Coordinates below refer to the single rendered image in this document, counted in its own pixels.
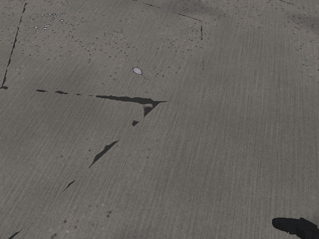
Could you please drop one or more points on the robot right hand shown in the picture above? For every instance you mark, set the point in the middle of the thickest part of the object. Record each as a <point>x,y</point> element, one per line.
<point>302,228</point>

